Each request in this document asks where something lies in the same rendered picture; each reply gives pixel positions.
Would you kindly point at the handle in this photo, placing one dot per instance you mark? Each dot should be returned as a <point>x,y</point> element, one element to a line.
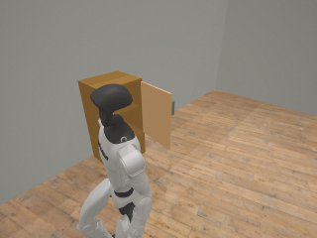
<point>172,107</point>

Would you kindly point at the left robot upper arm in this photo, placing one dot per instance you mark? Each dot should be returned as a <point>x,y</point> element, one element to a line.
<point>133,165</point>

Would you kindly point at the robot left thigh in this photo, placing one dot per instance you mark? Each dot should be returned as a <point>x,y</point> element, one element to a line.
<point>122,228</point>

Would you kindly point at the cupboard door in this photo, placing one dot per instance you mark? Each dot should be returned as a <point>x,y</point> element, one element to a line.
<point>156,113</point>

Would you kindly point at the left robot forearm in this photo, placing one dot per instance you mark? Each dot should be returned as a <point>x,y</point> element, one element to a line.
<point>139,218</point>

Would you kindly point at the robot head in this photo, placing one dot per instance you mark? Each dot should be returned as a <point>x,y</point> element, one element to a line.
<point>110,98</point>

